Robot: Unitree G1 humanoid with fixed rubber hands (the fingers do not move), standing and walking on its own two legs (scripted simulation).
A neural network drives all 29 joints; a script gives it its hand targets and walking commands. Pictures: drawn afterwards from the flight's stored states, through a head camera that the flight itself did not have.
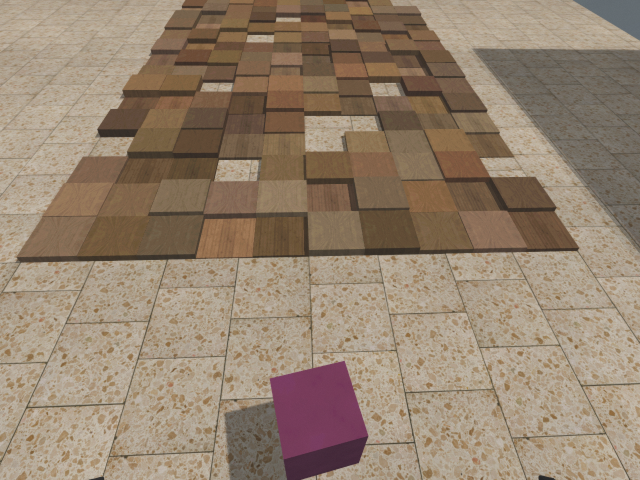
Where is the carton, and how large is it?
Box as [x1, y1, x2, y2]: [270, 361, 367, 479]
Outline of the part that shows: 344,361 270,378 287,479 305,478 358,462 367,438 367,433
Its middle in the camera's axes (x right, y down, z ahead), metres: -0.01 +0.51 +1.07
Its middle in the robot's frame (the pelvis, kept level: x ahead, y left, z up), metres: +0.42 +0.01 -0.66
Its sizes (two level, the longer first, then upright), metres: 0.210 0.200 0.250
